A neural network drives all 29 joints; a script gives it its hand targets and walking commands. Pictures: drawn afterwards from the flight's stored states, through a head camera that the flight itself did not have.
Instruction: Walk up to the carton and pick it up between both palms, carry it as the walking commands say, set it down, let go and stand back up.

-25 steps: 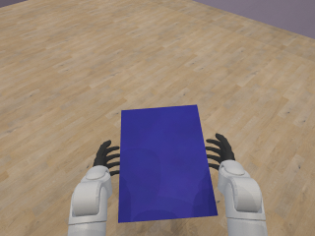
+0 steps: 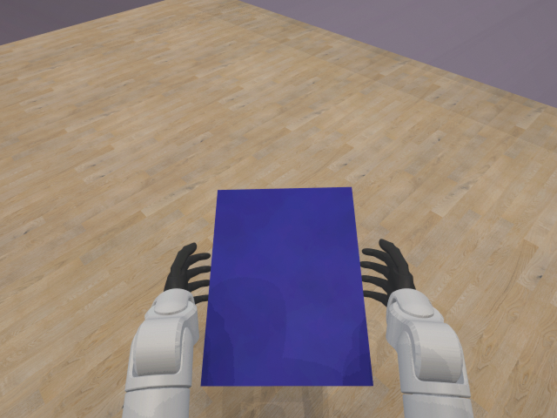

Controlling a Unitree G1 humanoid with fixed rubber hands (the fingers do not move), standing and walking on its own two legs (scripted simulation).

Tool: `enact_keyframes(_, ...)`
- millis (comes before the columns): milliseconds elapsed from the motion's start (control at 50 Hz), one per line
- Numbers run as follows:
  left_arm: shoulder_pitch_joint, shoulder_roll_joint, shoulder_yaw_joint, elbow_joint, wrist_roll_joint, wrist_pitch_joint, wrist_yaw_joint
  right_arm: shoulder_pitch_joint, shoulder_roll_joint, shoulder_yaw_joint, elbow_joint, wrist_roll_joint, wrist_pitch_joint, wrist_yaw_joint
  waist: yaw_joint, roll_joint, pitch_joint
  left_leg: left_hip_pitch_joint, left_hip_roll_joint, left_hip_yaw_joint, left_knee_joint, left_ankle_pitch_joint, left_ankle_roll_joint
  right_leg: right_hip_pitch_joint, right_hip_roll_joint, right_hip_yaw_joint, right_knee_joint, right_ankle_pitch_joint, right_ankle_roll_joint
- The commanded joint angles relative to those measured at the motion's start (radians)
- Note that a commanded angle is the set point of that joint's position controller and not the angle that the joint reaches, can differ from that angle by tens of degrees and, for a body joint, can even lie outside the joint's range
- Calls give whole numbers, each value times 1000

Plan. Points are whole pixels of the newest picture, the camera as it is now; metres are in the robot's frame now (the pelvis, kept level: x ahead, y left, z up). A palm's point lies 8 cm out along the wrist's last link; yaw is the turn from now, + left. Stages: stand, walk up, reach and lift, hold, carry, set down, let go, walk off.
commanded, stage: carry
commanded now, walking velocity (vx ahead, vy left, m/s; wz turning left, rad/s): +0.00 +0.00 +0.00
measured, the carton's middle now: (286, 288) +0.34 +0.00 -0.03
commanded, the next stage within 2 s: none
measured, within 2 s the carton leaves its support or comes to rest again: neither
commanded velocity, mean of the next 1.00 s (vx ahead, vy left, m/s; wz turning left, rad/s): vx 0.00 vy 0.00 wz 0.00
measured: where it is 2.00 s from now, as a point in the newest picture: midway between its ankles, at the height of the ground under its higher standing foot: (289, 223)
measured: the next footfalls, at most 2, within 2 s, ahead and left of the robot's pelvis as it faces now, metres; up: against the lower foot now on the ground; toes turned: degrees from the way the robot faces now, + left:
left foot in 0.26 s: +0.15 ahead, +0.05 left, +0.00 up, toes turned +6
right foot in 0.50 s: +0.40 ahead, -0.13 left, +0.00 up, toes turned +1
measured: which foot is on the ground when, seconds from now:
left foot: down 0.00-0.04, up 0.06-0.24, down 0.26-0.54, up 0.56-0.78, down 0.80-1.00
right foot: down 0.00-0.26, up 0.28-0.48, down 0.50-0.78, up 0.80-1.00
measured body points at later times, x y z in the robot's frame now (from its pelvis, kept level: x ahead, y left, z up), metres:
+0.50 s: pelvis +0.34 -0.03 -0.03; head +0.34 -0.04 +0.42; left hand +0.64 +0.13 +0.02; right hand +0.63 -0.18 +0.01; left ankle +0.11 +0.05 -0.70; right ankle +0.35 -0.13 -0.71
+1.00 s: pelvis +0.71 -0.01 +0.00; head +0.74 -0.01 +0.45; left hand +1.02 +0.14 +0.04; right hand +1.01 -0.16 +0.03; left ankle +0.71 +0.04 -0.70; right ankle +0.60 -0.12 -0.64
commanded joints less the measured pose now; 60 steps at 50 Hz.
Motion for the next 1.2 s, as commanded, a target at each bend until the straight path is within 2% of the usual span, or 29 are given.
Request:
enact_keyframes(0, -424, -773, -573, -71, -279, -33, -243, -472, 746, 600, -30, 276, -19, 222, 24, -230, -420, -223, -8, -23, 240, 113, -73, 532, -350, 303, -171, 1788, -169)
enact_keyframes(40, -569, -817, -647, -376, -399, -25, -236, -580, 825, 727, -282, 415, 0, 207, 33, -342, -410, -440, -43, -4, 258, -54, -69, 741, -303, 320, -146, 2021, -166)
enact_keyframes(140, -433, -767, -563, -206, -278, -109, -220, -389, 817, 582, -43, 281, -91, 199, 94, -255, -431, -912, -49, 60, 265, -116, -17, 1192, -256, 280, 12, 2004, -130)
enact_keyframes(200, -490, -733, -655, -467, -341, -136, -203, -338, 818, 633, -194, 335, -111, 191, 43, -96, -553, -382, -59, 100, -142, 232, -4, 831, -181, 106, 98, 1926, -59)
enact_keyframes(220, -527, -753, -674, -449, -337, -135, -213, -324, 837, 614, -151, 303, -118, 206, -16, 37, -609, 132, -20, 104, -272, 668, 19, 396, -151, 28, 234, 1621, 5)
enact_keyframes(260, -591, -748, -670, -426, -333, -114, -204, -311, 801, 543, -35, 275, -107, 206, -33, 488, -623, 772, 366, -383, -51, 2283, 312, -308, 71, -45, 604, -143, 99)
enact_keyframes(300, -522, -663, -615, -277, -290, -101, -224, -252, 727, 471, 43, 176, -118, 189, -48, 288, -391, 598, 391, -463, -156, 1993, 342, -436, 23, 56, 625, -202, 65)
enact_keyframes(320, -531, -663, -662, -396, -360, -83, -222, -318, 716, 531, -120, 249, -103, 183, -56, 225, -185, 540, 352, -459, -189, 1865, 307, -589, 30, 49, 658, -244, 50)
enact_keyframes(360, -404, -669, -525, -66, -255, -89, -242, -270, 692, 474, 124, 156, -79, 194, -37, 7, -7, 385, 308, -433, -176, 1664, 233, -630, -13, 41, 540, -352, 6)
enact_keyframes(400, -302, -670, -525, 18, -259, -72, -238, -323, 657, 522, 70, 181, -65, 190, -20, -76, -47, 431, 241, -314, -178, 1643, 141, -584, -19, -102, 367, -188, -1)
enact_keyframes(460, -293, -670, -511, 20, -246, -89, -230, -388, 643, 538, -2, 218, -93, 194, 34, 51, -218, 174, 122, -54, 76, 1807, 20, -7, 113, -260, -123, 181, 29)
enact_keyframes(480, -266, -726, -521, 46, -248, -104, -239, -489, 655, 568, -83, 246, -115, 189, 83, 9, -353, 21, 97, 53, 326, 1493, -32, 354, 37, -168, -258, 773, -2)
enact_keyframes(500, -299, -708, -513, 6, -279, -100, -242, -533, 662, 558, -100, 259, -109, 185, 95, -183, -426, -331, -46, 46, 734, 619, -124, 708, -225, 272, -127, 1842, -155)
enact_keyframes(520, -337, -695, -489, 29, -254, -106, -234, -502, 682, 557, -26, 249, -99, 198, 58, -385, -450, -450, -178, -44, 889, -52, -111, 794, -339, 495, -157, 2251, -285)
enact_keyframes(540, -349, -773, -612, -241, -327, -81, -221, -585, 743, 706, -315, 397, -56, 202, 81, -394, -425, -629, -144, -104, 925, -180, -97, 872, -369, 517, -144, 2086, -383)
enact_keyframes(560, -425, -780, -599, -211, -299, -94, -209, -559, 747, 648, -197, 366, -69, 220, 110, -315, -266, -919, -145, -115, 1040, -319, -65, 893, -328, 556, -173, 1914, -364)
enact_keyframes(600, -360, -721, -566, -174, -270, -102, -203, -407, 757, 566, -18, 310, -82, 208, 111, -152, -199, -1110, -87, -156, 957, -391, 13, 952, -309, 493, -128, 1731, -232)
enact_keyframes(660, -381, -743, -594, -257, -306, -146, -190, -356, 704, 503, -81, 274, -129, 188, 89, -161, -253, -1148, -6, -209, 624, -534, 52, 933, -305, 443, -51, 1652, -150)
enact_keyframes(700, -447, -724, -682, -454, -355, -161, -193, -239, 708, 524, -165, 275, -154, 179, 23, 129, -434, -465, -56, 47, -66, 173, 18, 595, -122, 71, 12, 1403, -58)
enact_keyframes(720, -499, -656, -677, -479, -355, -171, -199, -217, 701, 489, -106, 234, -156, 182, -12, 117, -593, 55, -59, 68, -210, 634, 17, 322, -104, -5, 102, 1216, -1)
enact_keyframes(740, -428, -726, -689, -345, -357, -158, -210, -260, 721, 506, -130, 227, -162, 186, -32, 87, -634, 340, -5, 7, -259, 1028, 63, 160, -72, -54, 262, 904, 34)
enact_keyframes(760, -553, -712, -732, -476, -409, -163, -210, -268, 707, 489, -145, 244, -166, 185, -35, 253, -621, 543, 188, -297, -141, 1663, 212, -94, 54, -60, 506, 34, 57)
enact_keyframes(780, -472, -688, -701, -318, -368, -159, -214, -243, 664, 445, -39, 215, -175, 189, -21, 347, -676, 655, 309, -567, -131, 2149, 291, -179, 129, -23, 693, -136, 73)
enact_keyframes(860, -281, -708, -595, -39, -275, -116, -239, -254, 658, 442, 36, 148, -139, 190, -14, 35, -450, 299, 342, -504, -225, 1484, 311, -184, -18, 100, 622, -81, 58)
enact_keyframes(940, -270, -693, -508, 41, -208, -133, -234, -275, 666, 498, 89, 172, -149, 206, 1, -64, -339, 226, 262, -362, -191, 1490, 227, -138, -56, 53, 251, -144, 48)
enact_keyframes(1040, -346, -719, -560, -113, -234, -157, -225, -430, 710, 617, -78, 264, -158, 215, 13, 141, -333, 248, 188, -192, -149, 1550, 113, -23, -43, -49, -126, 53, 41)
enact_keyframes(1080, -353, -702, -548, -113, -233, -150, -220, -435, 688, 600, -57, 255, -135, 210, 27, 65, -450, 155, 148, -121, -63, 1331, 45, 207, -112, 49, -209, 612, -10)
enact_keyframes(1140, -330, -697, -611, -236, -289, -100, -221, -449, 703, 671, -200, 342, -88, 198, 27, -255, -515, -186, -4, -44, 109, 294, -53, 587, -332, 248, -114, 1832, -161)
enact_keyframes(1180, -391, -703, -518, -68, -234, -123, -228, -491, 721, 603, -34, 278, -107, 197, 39, -342, -487, -440, -27, -34, 118, -20, -40, 766, -354, 297, -104, 1978, -194)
